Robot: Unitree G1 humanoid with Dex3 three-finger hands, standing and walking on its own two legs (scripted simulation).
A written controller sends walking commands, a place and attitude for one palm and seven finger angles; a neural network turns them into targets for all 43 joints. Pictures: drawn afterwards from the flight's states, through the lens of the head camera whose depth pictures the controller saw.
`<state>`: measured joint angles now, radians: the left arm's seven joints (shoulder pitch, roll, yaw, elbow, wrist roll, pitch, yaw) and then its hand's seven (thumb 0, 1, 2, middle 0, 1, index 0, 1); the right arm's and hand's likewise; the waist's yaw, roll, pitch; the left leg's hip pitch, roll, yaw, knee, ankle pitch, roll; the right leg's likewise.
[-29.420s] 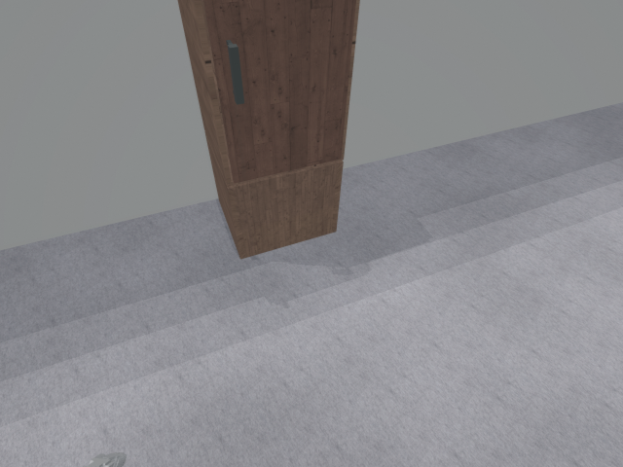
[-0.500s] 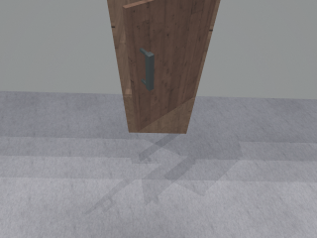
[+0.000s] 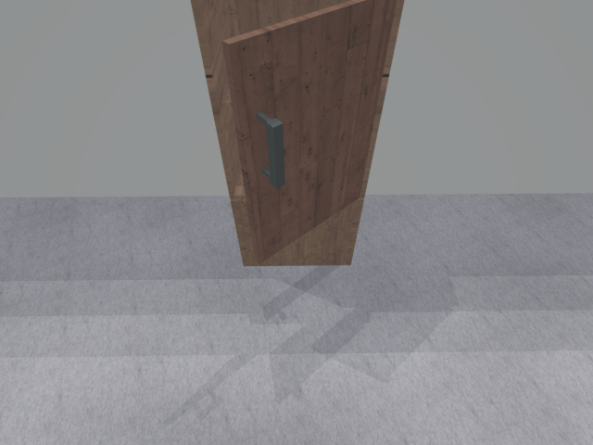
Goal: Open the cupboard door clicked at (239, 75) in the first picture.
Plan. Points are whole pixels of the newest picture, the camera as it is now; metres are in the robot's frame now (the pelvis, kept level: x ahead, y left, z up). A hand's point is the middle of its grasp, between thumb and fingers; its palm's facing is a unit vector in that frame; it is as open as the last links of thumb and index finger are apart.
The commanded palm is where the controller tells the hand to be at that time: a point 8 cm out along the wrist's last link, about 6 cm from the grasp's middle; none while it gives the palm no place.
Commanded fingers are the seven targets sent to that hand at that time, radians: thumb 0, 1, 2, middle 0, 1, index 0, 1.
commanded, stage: let the arm hang, fingers relaxed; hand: left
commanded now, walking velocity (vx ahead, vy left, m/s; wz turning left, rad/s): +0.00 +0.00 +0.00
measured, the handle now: (270, 151) +0.63 +0.09 +0.03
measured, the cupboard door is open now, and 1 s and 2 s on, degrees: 39 39 39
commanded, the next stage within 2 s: look to check the result in 0.14 s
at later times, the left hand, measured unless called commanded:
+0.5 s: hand out of the picture +0.06 +0.21 -0.16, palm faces +0.01 -0.96 -0.29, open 7.4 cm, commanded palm none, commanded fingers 0.00 0.90 0.90 -0.20 -0.30 -0.20 -0.30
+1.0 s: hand out of the picture +0.10 +0.21 -0.16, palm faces -0.02 -0.96 -0.28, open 7.4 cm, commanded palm none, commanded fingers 0.00 0.90 0.90 -0.20 -0.30 -0.20 -0.30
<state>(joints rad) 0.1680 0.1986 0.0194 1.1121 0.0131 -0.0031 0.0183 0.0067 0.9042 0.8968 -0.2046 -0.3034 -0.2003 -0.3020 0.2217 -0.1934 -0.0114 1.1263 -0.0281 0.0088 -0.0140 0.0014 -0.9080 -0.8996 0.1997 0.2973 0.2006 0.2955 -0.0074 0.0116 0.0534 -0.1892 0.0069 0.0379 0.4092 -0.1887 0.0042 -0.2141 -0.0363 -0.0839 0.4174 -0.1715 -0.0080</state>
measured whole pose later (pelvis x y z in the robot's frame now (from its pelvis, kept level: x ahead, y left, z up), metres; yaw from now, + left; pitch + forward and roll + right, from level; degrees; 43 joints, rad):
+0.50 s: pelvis +0.03 +0.00 +0.00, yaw +0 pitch -1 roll +0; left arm 0.17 0.25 0.02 1.15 0.01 -0.01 0.02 0.01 0.90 0.90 -0.21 -0.30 -0.20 -0.30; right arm 0.15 -0.25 -0.01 1.14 -0.02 0.00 -0.02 0.00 -0.91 -0.90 0.20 0.30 0.20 0.30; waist 0.00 0.02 0.07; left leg -0.13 0.01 0.03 0.34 -0.19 0.00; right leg -0.15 -0.03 -0.09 0.35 -0.18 -0.01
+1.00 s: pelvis +0.04 -0.01 +0.00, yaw -3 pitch -1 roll +0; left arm 0.15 0.24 0.03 1.11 0.01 0.01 0.02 0.01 0.90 0.90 -0.20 -0.30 -0.20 -0.30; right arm 0.12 -0.25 -0.02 1.11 -0.03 0.01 -0.03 0.00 -0.91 -0.90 0.20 0.30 0.20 0.30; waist 0.01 0.01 0.06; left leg -0.13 0.04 0.08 0.38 -0.23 -0.01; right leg -0.18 0.00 -0.04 0.39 -0.20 -0.02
